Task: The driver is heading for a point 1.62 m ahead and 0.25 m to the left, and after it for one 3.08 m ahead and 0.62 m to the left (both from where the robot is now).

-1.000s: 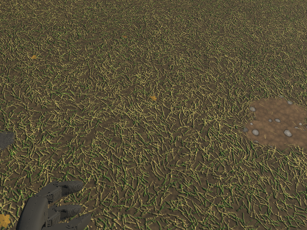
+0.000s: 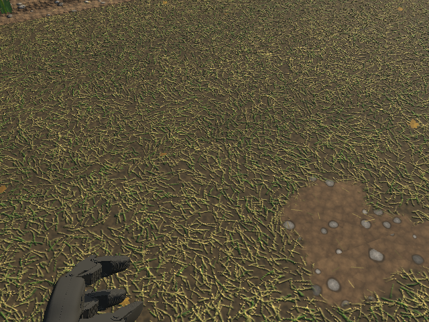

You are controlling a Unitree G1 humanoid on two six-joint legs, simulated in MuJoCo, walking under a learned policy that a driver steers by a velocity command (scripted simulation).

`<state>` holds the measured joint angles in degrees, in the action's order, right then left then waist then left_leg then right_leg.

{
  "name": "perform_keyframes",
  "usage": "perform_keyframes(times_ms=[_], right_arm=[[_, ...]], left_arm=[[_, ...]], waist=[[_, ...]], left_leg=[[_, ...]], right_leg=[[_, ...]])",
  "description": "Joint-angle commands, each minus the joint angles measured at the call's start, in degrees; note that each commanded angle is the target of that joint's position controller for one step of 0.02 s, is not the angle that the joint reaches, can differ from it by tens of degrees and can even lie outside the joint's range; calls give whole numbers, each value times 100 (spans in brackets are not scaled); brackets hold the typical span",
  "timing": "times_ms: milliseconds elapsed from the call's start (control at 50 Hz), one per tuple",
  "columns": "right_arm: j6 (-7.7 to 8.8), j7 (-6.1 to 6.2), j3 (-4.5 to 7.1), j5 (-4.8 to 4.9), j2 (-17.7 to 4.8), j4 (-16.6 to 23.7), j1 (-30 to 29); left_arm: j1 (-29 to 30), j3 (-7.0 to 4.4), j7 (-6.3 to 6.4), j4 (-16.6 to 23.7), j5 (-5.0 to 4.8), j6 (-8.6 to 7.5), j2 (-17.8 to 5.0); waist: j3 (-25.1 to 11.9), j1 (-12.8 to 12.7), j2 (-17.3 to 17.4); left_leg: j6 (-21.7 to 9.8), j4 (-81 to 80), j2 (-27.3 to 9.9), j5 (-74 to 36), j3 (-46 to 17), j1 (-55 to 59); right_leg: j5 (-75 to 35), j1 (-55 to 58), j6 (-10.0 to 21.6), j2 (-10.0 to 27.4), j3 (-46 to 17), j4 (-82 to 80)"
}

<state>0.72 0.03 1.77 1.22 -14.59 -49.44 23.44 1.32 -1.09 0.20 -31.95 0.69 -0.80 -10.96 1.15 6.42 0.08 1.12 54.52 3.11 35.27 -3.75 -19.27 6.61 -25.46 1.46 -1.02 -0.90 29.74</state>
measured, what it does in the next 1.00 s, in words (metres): walks ahead: left foot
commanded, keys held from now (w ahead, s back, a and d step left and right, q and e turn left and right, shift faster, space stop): q+shift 0.38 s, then e+shift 0.26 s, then w+e+shift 0.36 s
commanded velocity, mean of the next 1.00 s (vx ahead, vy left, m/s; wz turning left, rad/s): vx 0.20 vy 0.00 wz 0.09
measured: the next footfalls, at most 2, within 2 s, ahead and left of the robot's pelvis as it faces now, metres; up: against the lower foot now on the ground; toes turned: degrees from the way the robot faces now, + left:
left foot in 0.26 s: +0.05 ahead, +0.16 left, +0.00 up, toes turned +16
right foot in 1.10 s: +0.36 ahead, -0.14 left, +0.00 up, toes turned -10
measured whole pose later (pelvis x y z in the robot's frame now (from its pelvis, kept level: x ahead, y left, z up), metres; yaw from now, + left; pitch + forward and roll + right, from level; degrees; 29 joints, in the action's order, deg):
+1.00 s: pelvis +0.16 +0.03 +0.00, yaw +2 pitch +3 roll +3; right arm 2.7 -0.2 7.1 0.9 -19.5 -44.8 20.2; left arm -8.0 -3.9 -2.4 -39.7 -2.3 0.5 -17.5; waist 0.3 4.7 -0.2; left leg 3.2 15.4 -2.8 19.8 13.9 2.1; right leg 12.8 -37.5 2.2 8.2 0.2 47.8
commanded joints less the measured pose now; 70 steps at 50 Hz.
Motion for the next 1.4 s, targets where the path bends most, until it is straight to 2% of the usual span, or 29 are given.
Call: perform_keyframes(times_ms=[20, 60, 100, 180, 240, 260, 280, 300, 320, 360, 420, 520, 580, 640, 700, 740, 820, 1000, 1040, 1080, 1100, 1120, 1140, 1160, 1200, 1240, 1320, 1340, 1400], right_arm=[[-264, 81, 287, 62, -827, 615, 139], [-541, 210, 335, 14, -624, 732, 292], [-575, 229, 355, -6, -522, 943, 200], [-526, 28, 345, 8, -528, 1378, -394], [-545, -44, 473, -70, -637, 1365, -54], [-542, -17, 557, -165, -801, 1333, 148], [-501, 88, 746, -198, -1686, 1577, 55], [-340, 6, 735, -335, -2006, 1798, -40], [-226, -47, 718, -417, -1894, 1850, -267], [-219, 35, 593, -114, -1513, 1951, -875], [-281, 180, 371, -100, -1066, 2108, -1298], [-144, 122, 79, -217, -375, 1689, -1068], [-140, 69, 178, -373, -685, 1588, -1178], [-219, 61, 346, -286, -1035, 1527, -1221], [-172, 73, 472, -149, -1110, 1361, -776], [-10, 100, 476, -108, -940, 1285, -758], [233, 78, 521, -85, -789, 1196, -790], [275, -16, 685, -16, -1224, 778, -655], [219, 9, 690, -31, -1384, 760, -832], [167, 65, 649, -42, -1476, 833, -1186], [238, 103, 485, -261, -1136, 892, -1141], [457, 11, 201, -312, -264, 1180, -605], [696, -2, 304, 91, -1011, 1294, -1147], [757, 3, 412, 340, -1365, 1262, -1397], [682, 130, 364, 60, -1119, 986, -1085], [418, 82, 377, 153, -1052, 727, -612], [240, -118, 328, 87, -726, 642, -689], [330, -213, 433, 221, -933, 639, -707], [406, -392, 352, 154, -415, 826, -1709]], left_arm=[[-821, -344, 67, 23, -183, 157, -695], [-168, -409, 37, 11, 7, 158, -846], [153, -447, 50, -5, 68, 103, -906], [-73, -573, 106, -259, -59, 66, -1180], [-165, -605, 88, -432, -200, 128, -1122], [-337, -587, 67, -538, -241, 192, -934], [-596, -527, 40, -424, -116, 274, -685], [161, -541, 72, -49, -58, 232, -810], [302, -599, 141, -51, -139, 210, -1039], [-69, -691, 272, -313, -65, 203, -1198], [-601, -662, 165, -644, -28, 189, -1185], [-912, -396, -44, -964, -98, 252, -739], [-840, -444, -90, -877, -219, 270, -1058], [-952, -541, -36, -747, -287, 284, -1382], [-861, -491, -39, -638, -388, 300, -1241], [-869, -494, -59, -624, -368, 213, -1180], [-800, -420, -139, -582, -309, 41, -922], [-339, -240, -307, -195, -305, 44, -845], [-586, -285, -339, -206, -324, 28, -1000], [-2281, -593, -307, -717, -398, -7, -1489], [-3886, -874, -231, -1262, -416, -1, -2030], [-3312, -836, -219, -1054, -402, -104, -2651], [-2863, -650, -259, -579, -316, -257, -2167], [-2747, -555, -294, -688, -253, -338, -1826], [-2062, -401, -319, -729, -130, -409, -1391], [-1574, -287, -300, -687, -19, -525, -975], [-2035, -454, -44, -944, 11, -657, -1252], [-1877, -414, 19, -925, 7, -683, -1099], [-2382, -380, 274, -1180, -123, -671, -962]], waist=[[-1156, -572, -614], [-558, -228, -885], [-462, -94, -966], [-753, -278, -896], [-828, -136, -571], [-500, -102, 42], [68, -375, 2323], [-154, -155, 2275], [-56, -153, 1623], [-136, -548, 881], [-624, -746, 708], [-780, -623, 615], [-443, -478, 706], [-157, -370, 730], [39, -93, 619], [189, -142, 583], [-31, -177, 346], [402, -282, 457], [390, -554, 477], [-470, -1586, 263], [-875, -2221, -615], [-1322, -1265, -2393], [-1627, -1504, -1304], [-981, -1460, -645], [-391, -937, -422], [-186, -603, -683], [-160, -639, -244], [-39, -431, -34], [447, -822, -79]], left_leg=[[446, 1770, -564, 53, -76, -2001], [599, 1705, -591, -669, 173, -1200], [540, 1162, -666, -1112, 296, -718], [189, -303, -846, -1784, 410, -131], [-222, -1388, -456, -1972, 785, 637], [-490, -2046, -461, -2249, 325, 931], [-1175, -3201, -1794, -3701, -2184, 1049], [-1940, -3859, -2177, -3278, -3484, 688], [-1880, -3995, -2105, -2512, -3222, 662], [-1251, -3669, -1640, -2228, -2502, 700], [-1052, -3348, -1377, -3238, -1741, 791], [-883, -3297, -1169, -4039, -801, 1138], [-998, -3509, -1394, -3866, -897, 951], [-1277, -3426, -1774, -4172, -1109, 1258], [-1557, -4198, -2298, -438, -2002, 2007], [-1449, -4423, -2376, -22, -2095, 2436], [-1181, -4590, -2221, -1044, -1047, 2759], [-796, -4600, -2239, -1807, 940, 2313], [-636, -4209, -2137, -2713, 1419, 2091], [-378, -1924, -1703, -5568, 2141, 1054], [-101, 576, -1436, -4091, 2016, -970], [59, 2758, -466, -27, 992, -2838], [-118, 3081, -454, -481, -65, -3214], [-283, 2944, -633, -1040, 23, -3519], [-464, 2178, -1188, -1915, -100, -2873], [-521, 1602, -1386, -2672, -416, -2029], [-425, 867, -981, -3675, -486, -2328], [-552, -71, -851, -4430, -693, -2157], [-505, -1662, -389, -6256, 210, -1604]], right_leg=[[-1850, 2366, 1467, 2072, -1448, -778], [-471, 723, 1228, 1745, -761, -1324], [-247, 187, 1066, 1677, -231, -1375], [-88, 463, 832, 1963, 95, -1129], [895, 387, 306, 1803, 509, -252], [1538, -179, -86, 1464, 829, 697], [2998, -1629, -713, 539, 1327, 2984], [3247, -2148, -555, 25, -84, 3983], [2810, -2313, -341, 43, -383, 4334], [1675, -2145, -223, 229, -619, 4175], [727, -1521, -433, 199, -492, 4282], [332, -412, -642, 596, -468, 2318], [866, 42, -622, 529, -393, 1576], [1650, -418, -567, 414, -390, 1897], [1731, -1788, -335, 610, -532, 2377], [1566, -2430, -173, 711, -678, 2532], [1046, -2514, -66, 917, -427, 2311], [694, -1968, 217, 1033, 194, 1828], [1019, -1210, 470, 767, 555, 1685], [923, 1609, 821, -117, 1277, 1463], [1319, 4009, 1131, -14, 326, 1325], [4422, 4514, 1865, 1281, -3435, -538], [4729, 4237, 1835, 2016, -4824, -1743], [3995, 3796, 1633, 2178, -4277, -1778], [2721, 2303, 1266, 1778, -2708, -1409], [1530, 1326, 941, 1417, -1558, -1451], [-1744, 1967, 378, 1120, -134, -1406], [-1081, 1886, -34, 934, 234, -1539], [-614, 1537, -420, 540, 1164, -1651]])
Keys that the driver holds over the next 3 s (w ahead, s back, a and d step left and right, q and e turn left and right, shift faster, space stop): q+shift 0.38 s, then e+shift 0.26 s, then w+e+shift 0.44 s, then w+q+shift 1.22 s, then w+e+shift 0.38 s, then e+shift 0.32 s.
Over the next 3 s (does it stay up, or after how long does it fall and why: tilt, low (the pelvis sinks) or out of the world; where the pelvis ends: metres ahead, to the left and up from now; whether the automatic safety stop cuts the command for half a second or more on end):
stays up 1.58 0.35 -0.34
